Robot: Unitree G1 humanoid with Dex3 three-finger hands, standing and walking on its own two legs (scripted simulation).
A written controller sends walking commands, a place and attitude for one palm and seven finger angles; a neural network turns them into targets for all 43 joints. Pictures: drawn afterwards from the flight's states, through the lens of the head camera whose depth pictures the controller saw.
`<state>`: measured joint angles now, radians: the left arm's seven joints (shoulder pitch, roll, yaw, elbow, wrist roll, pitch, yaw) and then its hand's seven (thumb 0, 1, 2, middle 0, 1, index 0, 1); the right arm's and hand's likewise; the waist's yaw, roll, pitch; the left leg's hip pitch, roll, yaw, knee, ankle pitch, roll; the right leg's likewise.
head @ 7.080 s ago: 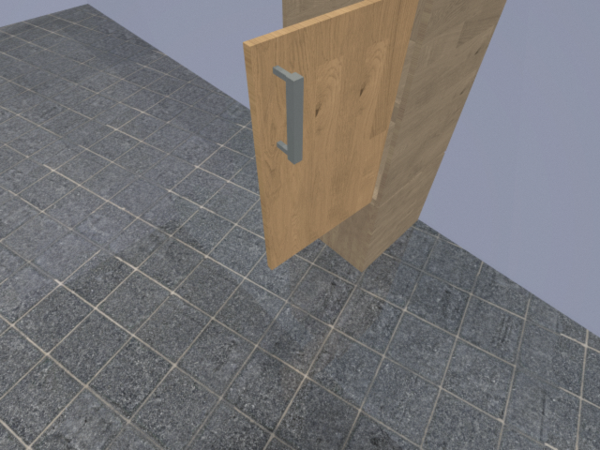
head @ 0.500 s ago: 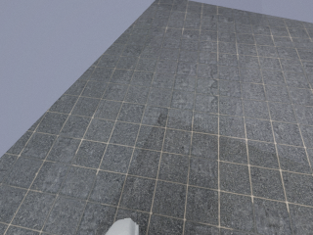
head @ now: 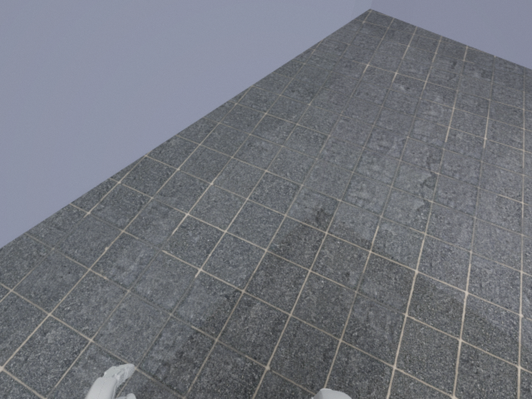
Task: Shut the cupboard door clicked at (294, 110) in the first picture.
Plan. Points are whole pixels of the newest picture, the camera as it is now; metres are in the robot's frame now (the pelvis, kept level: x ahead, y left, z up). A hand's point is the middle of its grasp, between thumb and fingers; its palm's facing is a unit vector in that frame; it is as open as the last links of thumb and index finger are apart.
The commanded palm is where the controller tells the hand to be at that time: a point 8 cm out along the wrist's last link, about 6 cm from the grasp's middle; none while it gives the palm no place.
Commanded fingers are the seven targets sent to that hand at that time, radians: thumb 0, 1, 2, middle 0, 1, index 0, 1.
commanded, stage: walk to a spot facing it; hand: left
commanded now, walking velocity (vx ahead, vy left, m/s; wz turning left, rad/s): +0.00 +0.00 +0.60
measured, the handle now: out of the picture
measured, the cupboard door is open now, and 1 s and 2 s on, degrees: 86 86 86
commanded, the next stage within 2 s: none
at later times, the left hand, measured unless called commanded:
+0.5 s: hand out of the picture -0.01 +0.21 -0.19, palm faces +0.32 -0.92 -0.23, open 7.4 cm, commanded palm none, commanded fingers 0.00 0.90 0.90 -0.20 -0.30 -0.20 -0.30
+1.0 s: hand out of the picture -0.01 +0.17 -0.15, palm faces +0.56 -0.79 -0.24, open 7.4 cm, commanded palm none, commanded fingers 0.00 0.90 0.90 -0.20 -0.30 -0.20 -0.30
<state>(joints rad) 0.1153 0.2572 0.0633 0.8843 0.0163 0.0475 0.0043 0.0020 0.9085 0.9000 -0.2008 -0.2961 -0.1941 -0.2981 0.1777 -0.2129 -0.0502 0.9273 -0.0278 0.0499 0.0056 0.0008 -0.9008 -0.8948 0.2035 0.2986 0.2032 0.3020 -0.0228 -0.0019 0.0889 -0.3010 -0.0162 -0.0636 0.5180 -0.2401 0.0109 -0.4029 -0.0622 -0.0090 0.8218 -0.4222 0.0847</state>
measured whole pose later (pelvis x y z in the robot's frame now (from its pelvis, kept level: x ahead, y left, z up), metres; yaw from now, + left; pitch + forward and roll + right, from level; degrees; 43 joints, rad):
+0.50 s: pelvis +0.00 +0.00 -0.01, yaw +18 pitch +0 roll +0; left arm 0.20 0.26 0.06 0.93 0.02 0.06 0.01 0.00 0.91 0.90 -0.21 -0.30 -0.20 -0.30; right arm 0.12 -0.24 -0.06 0.90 -0.02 0.03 0.02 0.00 -0.91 -0.90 0.20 0.30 0.20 0.30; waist 0.00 -0.08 0.11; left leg -0.34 -0.01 0.07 0.65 -0.31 0.04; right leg -0.40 -0.14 -0.09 1.02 -0.55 0.08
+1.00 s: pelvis +0.04 -0.03 +0.00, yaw +37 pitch +1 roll +2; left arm 0.19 0.19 0.03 0.88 0.02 0.01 0.02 0.00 0.90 0.90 -0.20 -0.30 -0.20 -0.30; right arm 0.16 -0.25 -0.08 0.94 -0.02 0.09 0.03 0.00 -0.91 -0.90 0.20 0.30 0.20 0.30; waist -0.03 -0.01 0.11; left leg -0.48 0.00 0.03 1.04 -0.44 -0.07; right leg -0.20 -0.11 -0.15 0.50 -0.31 0.02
